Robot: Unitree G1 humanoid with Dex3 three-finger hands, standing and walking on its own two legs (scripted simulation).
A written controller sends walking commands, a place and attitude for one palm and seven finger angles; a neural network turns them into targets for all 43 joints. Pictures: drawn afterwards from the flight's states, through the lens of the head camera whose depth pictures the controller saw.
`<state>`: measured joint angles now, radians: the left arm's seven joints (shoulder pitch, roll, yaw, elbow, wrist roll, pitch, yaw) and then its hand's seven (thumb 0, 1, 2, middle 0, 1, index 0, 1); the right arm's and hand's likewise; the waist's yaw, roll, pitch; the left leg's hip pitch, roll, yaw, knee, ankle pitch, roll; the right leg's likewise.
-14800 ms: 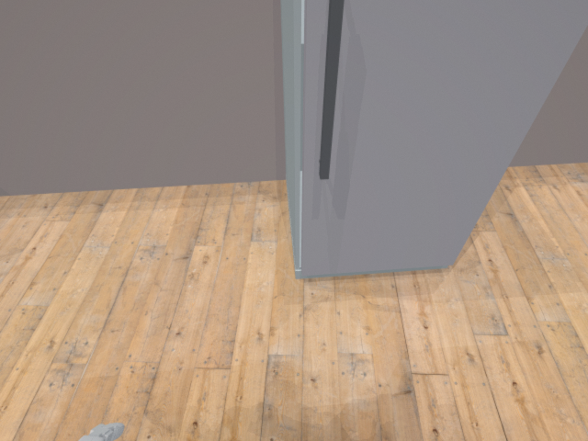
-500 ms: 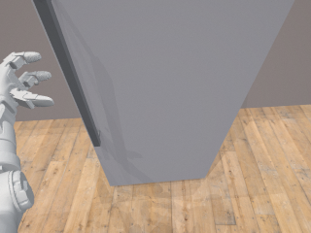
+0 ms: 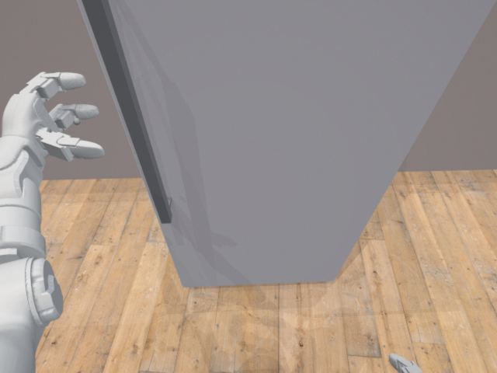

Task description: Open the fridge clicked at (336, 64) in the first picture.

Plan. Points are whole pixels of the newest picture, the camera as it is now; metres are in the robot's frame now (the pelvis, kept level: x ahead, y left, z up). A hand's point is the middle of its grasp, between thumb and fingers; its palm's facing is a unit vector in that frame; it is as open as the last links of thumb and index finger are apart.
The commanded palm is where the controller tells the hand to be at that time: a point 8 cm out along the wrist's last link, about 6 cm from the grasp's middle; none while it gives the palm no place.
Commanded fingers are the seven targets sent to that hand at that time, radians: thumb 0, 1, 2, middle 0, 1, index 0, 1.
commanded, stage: feel for the door with the fingertips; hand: left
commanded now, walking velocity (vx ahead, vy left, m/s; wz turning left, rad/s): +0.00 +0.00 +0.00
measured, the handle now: (143, 133) +0.50 +0.20 +0.12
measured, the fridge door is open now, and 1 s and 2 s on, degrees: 0 0 0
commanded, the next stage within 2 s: slide the fingers in behind the handle in 0.92 s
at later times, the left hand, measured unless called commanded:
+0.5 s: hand (112, 118) +0.44 +0.21 +0.19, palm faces +0.05 -1.00 +0.03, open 14.0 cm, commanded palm +0.41 +0.27 +0.19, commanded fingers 0.00 -0.50 0.30 -0.30 -1.20 -0.30 -1.20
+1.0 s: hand (107, 109) +0.45 +0.22 +0.20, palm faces +0.08 -1.00 +0.03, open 13.7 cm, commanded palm +0.43 +0.28 +0.19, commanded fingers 0.00 -0.50 0.30 -0.30 -1.20 -0.30 -1.20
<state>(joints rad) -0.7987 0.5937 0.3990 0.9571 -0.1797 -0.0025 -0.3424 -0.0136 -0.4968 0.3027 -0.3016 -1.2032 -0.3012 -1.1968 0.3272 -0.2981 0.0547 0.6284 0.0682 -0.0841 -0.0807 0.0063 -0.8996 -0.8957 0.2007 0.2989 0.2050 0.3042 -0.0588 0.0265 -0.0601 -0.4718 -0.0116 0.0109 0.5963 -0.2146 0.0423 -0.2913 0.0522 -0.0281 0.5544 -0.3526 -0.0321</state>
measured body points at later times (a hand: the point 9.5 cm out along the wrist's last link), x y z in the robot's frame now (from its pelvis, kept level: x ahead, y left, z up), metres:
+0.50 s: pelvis +0.01 +0.00 +0.00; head +0.01 -0.01 +0.45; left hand +0.43 +0.27 +0.20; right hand +0.09 -0.27 -0.10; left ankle +0.05 +0.09 -0.73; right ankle -0.05 -0.10 -0.73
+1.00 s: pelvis +0.01 -0.02 +0.00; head +0.02 -0.02 +0.45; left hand +0.44 +0.28 +0.20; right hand +0.07 -0.30 -0.11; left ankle +0.05 +0.09 -0.73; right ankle -0.05 -0.10 -0.73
